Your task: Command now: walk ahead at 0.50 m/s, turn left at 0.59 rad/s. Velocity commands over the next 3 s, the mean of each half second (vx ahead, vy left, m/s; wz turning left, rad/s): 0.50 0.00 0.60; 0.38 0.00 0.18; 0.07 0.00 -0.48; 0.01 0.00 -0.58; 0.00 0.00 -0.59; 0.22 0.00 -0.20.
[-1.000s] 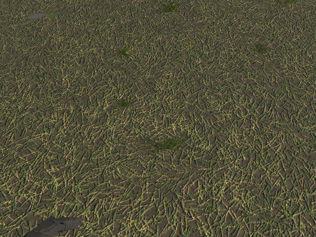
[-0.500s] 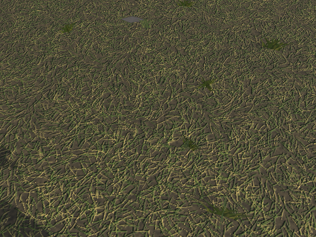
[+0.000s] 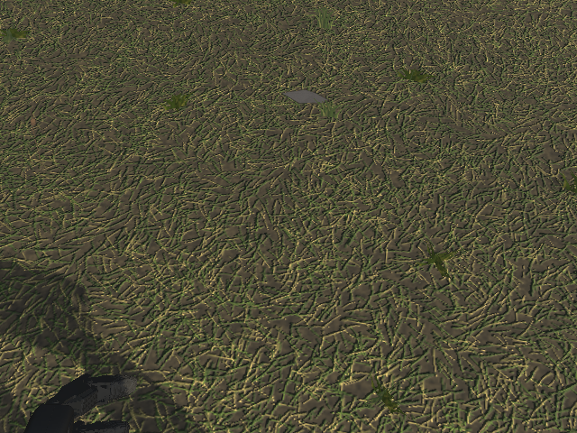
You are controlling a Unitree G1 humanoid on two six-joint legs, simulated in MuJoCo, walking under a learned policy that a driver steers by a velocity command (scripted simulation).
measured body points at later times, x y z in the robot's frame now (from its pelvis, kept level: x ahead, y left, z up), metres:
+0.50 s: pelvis +0.26 +0.03 +0.00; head +0.29 +0.06 +0.44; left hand +0.18 +0.32 -0.13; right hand +0.55 -0.12 -0.07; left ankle +0.36 +0.18 -0.72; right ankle +0.14 -0.13 -0.73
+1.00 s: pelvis +0.51 +0.14 +0.00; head +0.53 +0.15 +0.45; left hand +0.58 +0.43 -0.10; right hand +0.69 -0.10 -0.11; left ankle +0.36 +0.17 -0.73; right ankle +0.68 +0.10 -0.72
